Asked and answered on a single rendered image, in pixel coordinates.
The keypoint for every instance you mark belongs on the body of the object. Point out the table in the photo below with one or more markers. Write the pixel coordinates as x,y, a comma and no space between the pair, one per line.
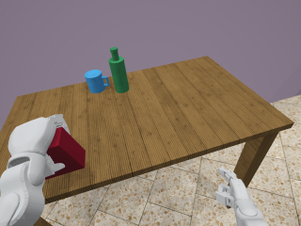
170,114

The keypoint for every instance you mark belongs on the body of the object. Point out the left robot hand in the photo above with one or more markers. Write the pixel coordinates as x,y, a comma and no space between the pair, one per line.
35,137

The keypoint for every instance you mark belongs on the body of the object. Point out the sponge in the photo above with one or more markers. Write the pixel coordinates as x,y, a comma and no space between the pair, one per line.
64,149

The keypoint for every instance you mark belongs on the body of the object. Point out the left robot forearm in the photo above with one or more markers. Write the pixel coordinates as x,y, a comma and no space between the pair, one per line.
21,198

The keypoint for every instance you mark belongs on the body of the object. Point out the right robot forearm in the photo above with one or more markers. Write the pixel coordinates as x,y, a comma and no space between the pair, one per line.
248,214

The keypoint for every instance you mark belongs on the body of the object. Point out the right robot hand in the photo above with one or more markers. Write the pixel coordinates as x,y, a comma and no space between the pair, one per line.
228,195

